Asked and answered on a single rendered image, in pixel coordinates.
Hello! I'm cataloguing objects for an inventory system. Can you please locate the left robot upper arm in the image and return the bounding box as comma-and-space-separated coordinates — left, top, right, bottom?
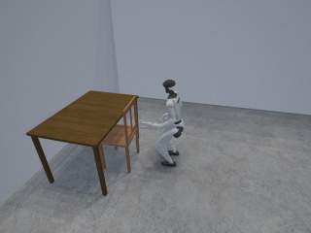
166, 99, 176, 123

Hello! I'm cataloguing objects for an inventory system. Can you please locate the robot left hand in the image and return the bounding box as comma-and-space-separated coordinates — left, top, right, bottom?
140, 121, 158, 130

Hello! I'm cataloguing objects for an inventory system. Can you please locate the chair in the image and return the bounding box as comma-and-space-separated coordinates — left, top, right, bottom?
98, 96, 140, 174

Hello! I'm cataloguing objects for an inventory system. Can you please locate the robot head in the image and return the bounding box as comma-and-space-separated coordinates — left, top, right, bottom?
162, 80, 178, 99

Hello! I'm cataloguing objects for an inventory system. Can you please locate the table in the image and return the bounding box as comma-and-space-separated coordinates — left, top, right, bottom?
26, 90, 139, 196

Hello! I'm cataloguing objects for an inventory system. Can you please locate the robot left forearm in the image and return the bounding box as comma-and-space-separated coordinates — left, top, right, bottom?
154, 118, 175, 129

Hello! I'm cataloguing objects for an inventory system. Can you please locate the robot right hand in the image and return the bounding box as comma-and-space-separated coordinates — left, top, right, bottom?
159, 113, 170, 123

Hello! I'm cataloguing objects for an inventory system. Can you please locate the robot torso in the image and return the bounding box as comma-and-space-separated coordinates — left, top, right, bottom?
166, 94, 185, 132

